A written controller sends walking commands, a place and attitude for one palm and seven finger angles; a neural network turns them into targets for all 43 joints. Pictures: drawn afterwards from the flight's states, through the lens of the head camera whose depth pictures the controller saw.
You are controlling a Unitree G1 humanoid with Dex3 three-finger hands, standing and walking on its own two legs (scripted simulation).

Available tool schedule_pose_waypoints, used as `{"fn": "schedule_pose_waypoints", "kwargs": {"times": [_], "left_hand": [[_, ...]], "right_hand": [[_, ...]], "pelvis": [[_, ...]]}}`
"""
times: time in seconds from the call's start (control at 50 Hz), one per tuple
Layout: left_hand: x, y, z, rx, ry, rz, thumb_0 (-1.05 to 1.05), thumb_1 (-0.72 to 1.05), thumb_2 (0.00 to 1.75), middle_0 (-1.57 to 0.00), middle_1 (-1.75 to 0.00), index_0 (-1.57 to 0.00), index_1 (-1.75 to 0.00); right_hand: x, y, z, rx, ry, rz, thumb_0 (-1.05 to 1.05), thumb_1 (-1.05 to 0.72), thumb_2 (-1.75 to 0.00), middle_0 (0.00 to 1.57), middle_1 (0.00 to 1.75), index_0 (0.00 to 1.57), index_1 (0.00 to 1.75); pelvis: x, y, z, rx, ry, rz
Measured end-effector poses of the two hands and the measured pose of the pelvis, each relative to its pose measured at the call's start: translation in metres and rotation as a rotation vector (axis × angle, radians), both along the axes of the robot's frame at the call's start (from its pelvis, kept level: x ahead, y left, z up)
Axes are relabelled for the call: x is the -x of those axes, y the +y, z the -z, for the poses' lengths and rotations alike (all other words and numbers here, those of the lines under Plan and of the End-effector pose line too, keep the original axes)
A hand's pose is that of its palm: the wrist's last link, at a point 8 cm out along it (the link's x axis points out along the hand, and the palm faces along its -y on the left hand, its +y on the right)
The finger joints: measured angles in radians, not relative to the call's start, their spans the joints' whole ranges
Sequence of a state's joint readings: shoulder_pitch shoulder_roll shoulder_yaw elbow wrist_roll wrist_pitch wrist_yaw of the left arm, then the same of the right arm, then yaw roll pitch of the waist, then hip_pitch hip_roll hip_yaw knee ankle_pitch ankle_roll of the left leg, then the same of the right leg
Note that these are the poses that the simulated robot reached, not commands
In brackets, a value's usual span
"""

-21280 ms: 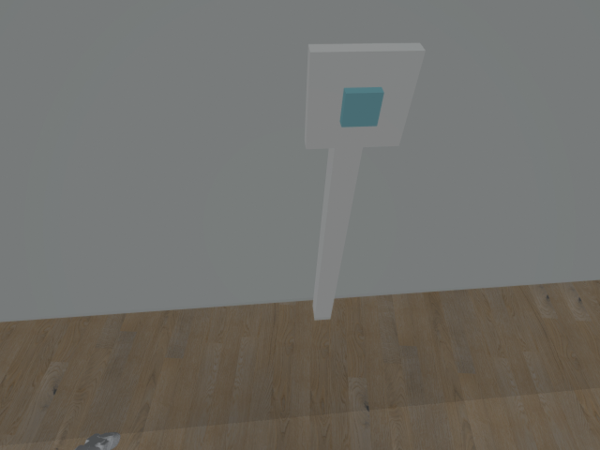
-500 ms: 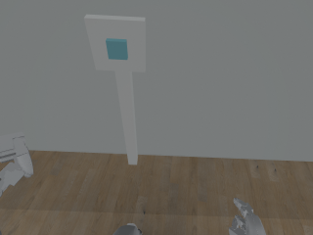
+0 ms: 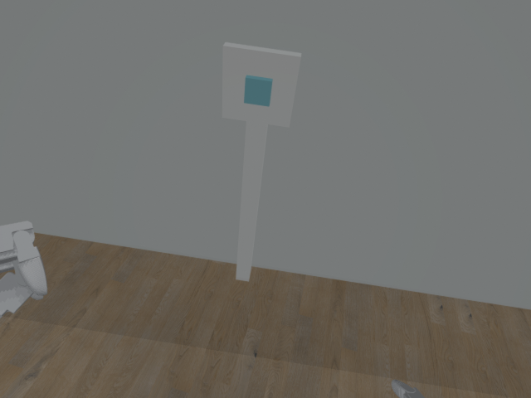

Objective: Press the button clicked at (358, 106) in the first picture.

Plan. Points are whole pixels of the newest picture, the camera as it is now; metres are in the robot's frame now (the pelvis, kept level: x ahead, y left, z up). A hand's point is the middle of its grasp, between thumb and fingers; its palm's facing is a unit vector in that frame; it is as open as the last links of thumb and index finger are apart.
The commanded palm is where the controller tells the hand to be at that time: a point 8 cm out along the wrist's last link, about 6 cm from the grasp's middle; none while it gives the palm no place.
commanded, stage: stop stepping back and stand still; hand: left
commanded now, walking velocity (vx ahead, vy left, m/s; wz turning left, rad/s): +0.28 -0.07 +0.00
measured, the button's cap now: (258, 90) +0.79 +0.13 +0.14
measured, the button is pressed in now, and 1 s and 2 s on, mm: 0 0 0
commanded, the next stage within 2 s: let the arm hang, fingers relaxed in 0.96 s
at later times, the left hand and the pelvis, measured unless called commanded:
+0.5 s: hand (105, 272) +0.19 +0.22 +0.17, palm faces +0.35 -0.79 -0.51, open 3.1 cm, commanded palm +0.13 +0.25 +0.19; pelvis -0.02 -0.02 +0.00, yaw -4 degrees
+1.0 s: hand (167, 251) +0.23 +0.16 +0.17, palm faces +0.23 -0.85 -0.47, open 3.1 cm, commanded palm +0.17 +0.22 +0.19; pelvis +0.02 -0.04 +0.01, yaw -6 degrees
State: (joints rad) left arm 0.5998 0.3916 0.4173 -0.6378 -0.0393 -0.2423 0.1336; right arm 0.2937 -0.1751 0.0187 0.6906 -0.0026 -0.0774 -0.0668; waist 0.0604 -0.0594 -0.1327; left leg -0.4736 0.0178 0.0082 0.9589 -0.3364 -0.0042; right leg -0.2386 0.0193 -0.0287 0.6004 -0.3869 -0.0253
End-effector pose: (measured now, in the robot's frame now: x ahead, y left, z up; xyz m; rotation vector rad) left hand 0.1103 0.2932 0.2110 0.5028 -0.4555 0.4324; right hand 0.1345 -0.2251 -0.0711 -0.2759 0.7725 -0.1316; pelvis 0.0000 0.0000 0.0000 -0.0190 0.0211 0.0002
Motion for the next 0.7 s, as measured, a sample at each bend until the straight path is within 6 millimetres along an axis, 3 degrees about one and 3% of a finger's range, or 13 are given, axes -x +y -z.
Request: {"fn": "schedule_pose_waypoints", "kwargs": {"times": [0.06,0.12,0.18,0.26,0.4,0.52,0.62,0.7], "left_hand": [[-0.007,0.022,0.021,0.084,0.027,-0.06,0.0,0.89,0.9,-1.31,-1.5,-1.31,-1.5],[-0.022,0.024,0.031,0.139,0.087,-0.041,0.01,0.9,0.9,-1.31,-1.51,-1.31,-1.51],[-0.029,0.005,0.016,0.1,0.097,0.081,0.01,0.9,0.9,-1.31,-1.51,-1.31,-1.51],[-0.023,-0.024,-0.005,0.016,0.096,0.225,0.01,0.9,0.9,-1.31,-1.5,-1.3,-1.5],[-0.028,-0.023,-0.006,-0.095,0.217,0.124,0.01,0.89,0.9,-1.31,-1.5,-1.31,-1.5],[-0.042,-0.046,0.02,-0.031,0.261,0.054,0.01,0.89,0.9,-1.31,-1.5,-1.3,-1.5],[-0.053,-0.075,0.014,0.008,0.209,0.129,0.01,0.89,0.9,-1.31,-1.5,-1.3,-1.5],[-0.063,-0.078,0.003,-0.049,0.144,0.169,0.01,0.89,0.89,-1.31,-1.5,-1.3,-1.5]], "right_hand": [[0.003,0.006,-0.007,0.036,-0.06,-0.007,0.01,-0.9,-0.9,0.21,0.3,0.2,0.3],[0.009,0.015,-0.018,0.023,-0.106,0.004,0.01,-0.9,-0.9,0.21,0.3,0.2,0.3],[0.021,0.023,-0.031,-0.017,-0.137,0.019,0.01,-0.9,-0.9,0.21,0.3,0.2,0.3],[0.039,0.022,-0.039,-0.048,-0.133,0.054,0.01,-0.9,-0.9,0.21,0.3,0.2,0.3],[0.055,-0.004,-0.013,-0.066,-0.027,0.127,0.01,-0.9,-0.9,0.21,0.3,0.2,0.3],[0.047,-0.042,0.021,-0.065,0.051,0.128,0.01,-0.9,-0.9,0.21,0.3,0.2,0.3],[0.029,-0.064,0.008,-0.032,0.029,0.145,0.01,-0.9,-0.9,0.21,0.3,0.2,0.29],[0.006,-0.071,-0.003,-0.005,-0.053,0.162,0.01,-0.9,-0.9,0.2,0.3,0.2,0.29]], "pelvis": [[0.011,0.013,0.002,-0.006,0.006,-0.014],[0.027,0.02,-0.005,-0.022,-0.025,0.013],[0.035,0.019,-0.013,-0.009,-0.035,0.019],[0.037,0.015,-0.021,0.005,-0.029,0.051],[0.028,-0.001,-0.021,0.01,-0.006,0.068],[0.019,-0.023,-0.005,-0.013,-0.007,0.063],[0.006,-0.032,-0.009,-0.037,-0.022,0.077],[-0.006,-0.036,-0.004,-0.024,-0.035,0.081]]}}
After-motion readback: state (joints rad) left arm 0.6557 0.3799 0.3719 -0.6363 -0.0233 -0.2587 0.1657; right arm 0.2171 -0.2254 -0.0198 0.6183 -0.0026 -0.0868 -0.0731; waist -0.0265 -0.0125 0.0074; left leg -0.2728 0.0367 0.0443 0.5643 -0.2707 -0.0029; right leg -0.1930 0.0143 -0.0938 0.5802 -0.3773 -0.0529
